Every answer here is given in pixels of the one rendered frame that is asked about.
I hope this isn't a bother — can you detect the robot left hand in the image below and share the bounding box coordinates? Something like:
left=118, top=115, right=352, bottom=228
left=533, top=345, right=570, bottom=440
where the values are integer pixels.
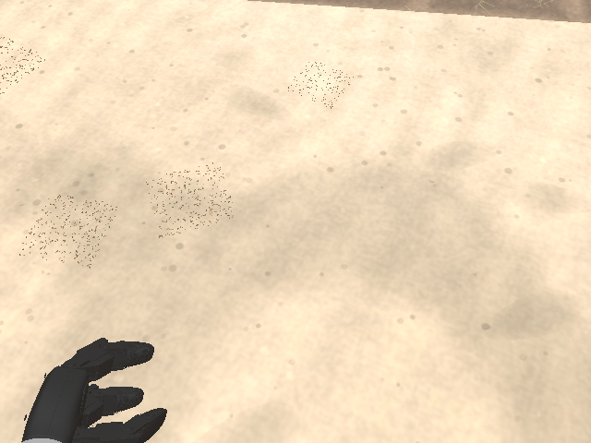
left=21, top=338, right=167, bottom=443

